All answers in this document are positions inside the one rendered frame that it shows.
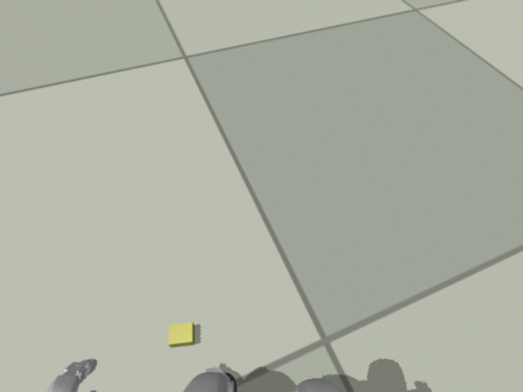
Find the small box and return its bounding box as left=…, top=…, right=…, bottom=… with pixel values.
left=168, top=322, right=194, bottom=348

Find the left robot hand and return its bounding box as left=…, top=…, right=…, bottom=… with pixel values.
left=47, top=359, right=97, bottom=392

